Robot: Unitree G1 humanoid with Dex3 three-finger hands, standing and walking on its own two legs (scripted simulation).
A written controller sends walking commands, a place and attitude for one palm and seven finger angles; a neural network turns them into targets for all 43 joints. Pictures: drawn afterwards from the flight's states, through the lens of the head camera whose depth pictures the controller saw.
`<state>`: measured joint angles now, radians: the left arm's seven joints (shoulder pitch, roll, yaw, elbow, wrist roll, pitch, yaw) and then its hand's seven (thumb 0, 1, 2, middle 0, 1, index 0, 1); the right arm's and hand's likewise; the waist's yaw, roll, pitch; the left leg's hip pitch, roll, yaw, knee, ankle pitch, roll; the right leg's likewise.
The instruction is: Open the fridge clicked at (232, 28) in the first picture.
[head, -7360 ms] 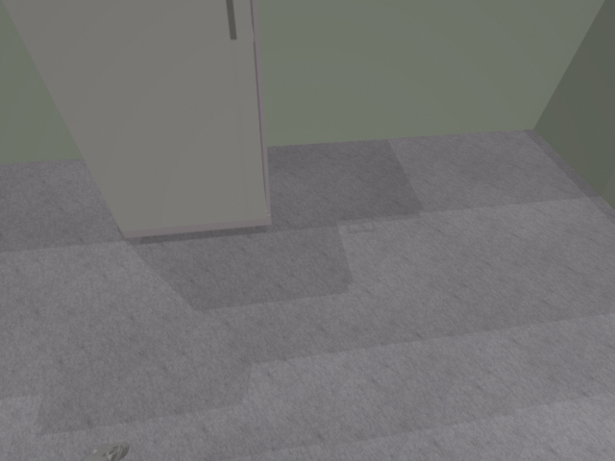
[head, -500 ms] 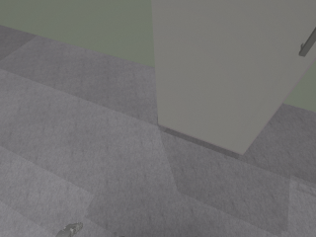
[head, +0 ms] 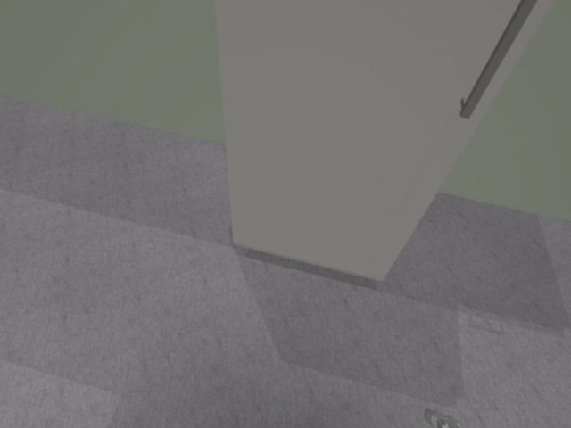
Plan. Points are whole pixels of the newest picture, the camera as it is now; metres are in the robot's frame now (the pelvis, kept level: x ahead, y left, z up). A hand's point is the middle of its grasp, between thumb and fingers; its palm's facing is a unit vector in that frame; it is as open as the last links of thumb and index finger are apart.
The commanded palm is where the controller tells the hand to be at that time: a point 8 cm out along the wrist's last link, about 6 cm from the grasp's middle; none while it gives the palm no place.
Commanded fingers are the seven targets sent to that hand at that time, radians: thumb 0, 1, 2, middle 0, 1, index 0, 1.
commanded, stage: turn to face it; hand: right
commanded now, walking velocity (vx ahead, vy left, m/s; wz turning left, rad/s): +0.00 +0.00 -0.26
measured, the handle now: (498, 47) +0.71 -0.30 +0.21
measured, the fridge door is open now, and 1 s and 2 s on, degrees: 0 0 0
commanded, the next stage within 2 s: take the last steps up to it in 0.04 s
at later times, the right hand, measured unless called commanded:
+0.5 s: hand out of the picture -0.10 -0.21 -0.17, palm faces +0.24 +0.95 -0.18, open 7.4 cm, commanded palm none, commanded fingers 0.00 -0.90 -0.90 0.20 0.30 0.20 0.30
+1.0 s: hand (424, 357) +0.29 -0.24 -0.17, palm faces +0.09 +0.98 -0.18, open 7.4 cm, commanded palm none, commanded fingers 0.00 -0.90 -0.90 0.20 0.30 0.20 0.30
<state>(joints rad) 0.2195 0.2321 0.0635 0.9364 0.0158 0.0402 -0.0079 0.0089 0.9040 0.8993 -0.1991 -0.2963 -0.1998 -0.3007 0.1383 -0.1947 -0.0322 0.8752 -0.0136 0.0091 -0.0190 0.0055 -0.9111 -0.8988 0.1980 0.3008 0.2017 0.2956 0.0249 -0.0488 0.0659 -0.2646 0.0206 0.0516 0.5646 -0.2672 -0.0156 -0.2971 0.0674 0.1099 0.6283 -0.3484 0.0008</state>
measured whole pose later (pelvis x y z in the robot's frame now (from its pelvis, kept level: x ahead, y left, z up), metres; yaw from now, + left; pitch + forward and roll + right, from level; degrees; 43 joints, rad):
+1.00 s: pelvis +0.18 -0.05 -0.02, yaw -6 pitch -2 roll +0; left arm 0.50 0.10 0.02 1.20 0.01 -0.04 0.02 0.01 0.91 0.90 -0.20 -0.30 -0.20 -0.30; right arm 0.08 -0.18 -0.05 0.99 -0.02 -0.06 0.01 0.00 -0.91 -0.90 0.19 0.30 0.20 0.30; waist 0.05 0.00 0.09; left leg -0.41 0.04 0.13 0.63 -0.14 0.06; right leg 0.00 -0.04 -0.10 0.74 -0.53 -0.01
